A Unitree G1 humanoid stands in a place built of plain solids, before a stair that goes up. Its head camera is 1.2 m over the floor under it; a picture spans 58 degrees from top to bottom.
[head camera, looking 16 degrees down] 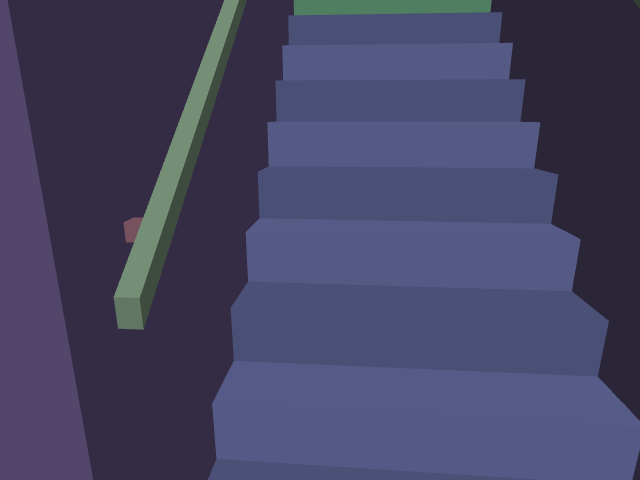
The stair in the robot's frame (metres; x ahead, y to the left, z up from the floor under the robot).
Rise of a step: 0.19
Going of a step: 0.24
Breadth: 1.20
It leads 5 degrees to the right of straight ahead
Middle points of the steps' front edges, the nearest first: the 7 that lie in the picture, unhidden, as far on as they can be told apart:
1.04 -0.28 0.39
1.27 -0.30 0.59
1.51 -0.32 0.78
1.75 -0.34 0.98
1.99 -0.36 1.17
2.23 -0.38 1.37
2.47 -0.40 1.56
